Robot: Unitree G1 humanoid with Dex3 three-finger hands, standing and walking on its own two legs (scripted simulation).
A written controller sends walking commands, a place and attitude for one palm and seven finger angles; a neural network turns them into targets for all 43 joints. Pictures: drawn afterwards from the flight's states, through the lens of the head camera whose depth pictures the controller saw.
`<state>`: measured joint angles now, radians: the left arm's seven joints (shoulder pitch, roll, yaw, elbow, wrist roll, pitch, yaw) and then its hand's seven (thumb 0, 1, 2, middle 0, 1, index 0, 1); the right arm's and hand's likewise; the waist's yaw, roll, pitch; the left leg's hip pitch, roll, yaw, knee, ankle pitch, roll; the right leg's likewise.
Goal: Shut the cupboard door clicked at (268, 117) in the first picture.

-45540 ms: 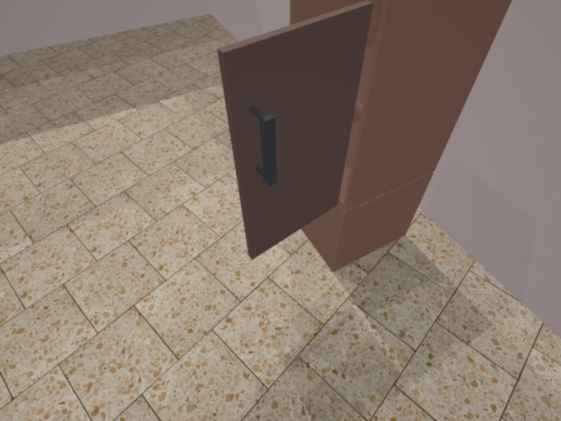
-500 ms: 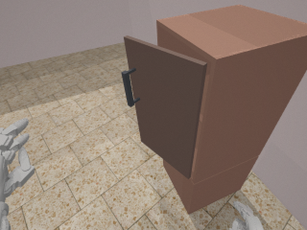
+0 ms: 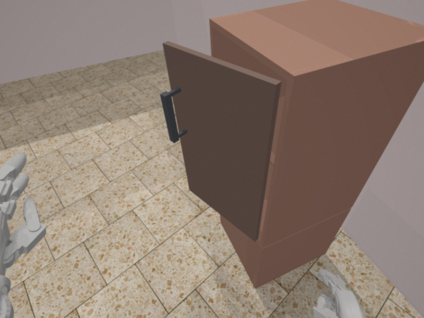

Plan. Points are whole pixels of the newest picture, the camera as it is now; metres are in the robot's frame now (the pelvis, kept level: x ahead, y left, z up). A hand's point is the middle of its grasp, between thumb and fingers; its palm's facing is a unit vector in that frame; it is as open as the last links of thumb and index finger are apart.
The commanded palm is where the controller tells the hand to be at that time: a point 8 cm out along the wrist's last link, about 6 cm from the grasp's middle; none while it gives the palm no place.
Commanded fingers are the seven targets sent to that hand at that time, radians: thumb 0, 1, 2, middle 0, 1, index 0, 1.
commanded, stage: step back with the hand held close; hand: left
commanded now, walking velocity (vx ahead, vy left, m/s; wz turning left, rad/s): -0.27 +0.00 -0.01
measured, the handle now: (175, 115) +0.63 +0.17 +0.05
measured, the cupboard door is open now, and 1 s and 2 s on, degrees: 23 23 23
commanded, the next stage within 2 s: stop stepping back and stand still in 1.64 s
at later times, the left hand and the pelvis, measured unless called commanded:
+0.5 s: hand (3, 259) +0.15 +0.30 +0.16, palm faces +0.39 -0.79 -0.48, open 7.4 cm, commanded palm +0.09 +0.33 +0.17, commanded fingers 0.00 0.90 0.90 -0.20 -0.30 -0.20 -0.30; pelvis -0.05 +0.03 -0.01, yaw -1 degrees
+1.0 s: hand out of the picture +0.09 +0.30 +0.17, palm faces +0.45 -0.75 -0.48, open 7.4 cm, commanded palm +0.02 +0.34 +0.17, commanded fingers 0.00 0.90 0.90 -0.20 -0.30 -0.20 -0.30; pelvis -0.11 +0.03 -0.02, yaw +3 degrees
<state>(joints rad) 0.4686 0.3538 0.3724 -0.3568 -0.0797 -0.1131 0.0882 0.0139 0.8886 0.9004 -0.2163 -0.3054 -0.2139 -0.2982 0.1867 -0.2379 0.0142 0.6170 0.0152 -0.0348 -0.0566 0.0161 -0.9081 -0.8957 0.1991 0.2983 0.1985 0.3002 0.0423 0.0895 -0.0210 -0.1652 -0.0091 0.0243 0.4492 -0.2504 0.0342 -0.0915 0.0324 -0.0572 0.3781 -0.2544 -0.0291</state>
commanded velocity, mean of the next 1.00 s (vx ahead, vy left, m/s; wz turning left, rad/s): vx -0.31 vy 0.00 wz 0.00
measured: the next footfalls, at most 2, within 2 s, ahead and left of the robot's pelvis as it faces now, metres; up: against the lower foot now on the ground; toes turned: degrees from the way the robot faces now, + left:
right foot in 1.66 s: -0.29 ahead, -0.09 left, +0.00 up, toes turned -4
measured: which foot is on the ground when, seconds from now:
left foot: down 0.00-1.00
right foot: down 0.00-1.00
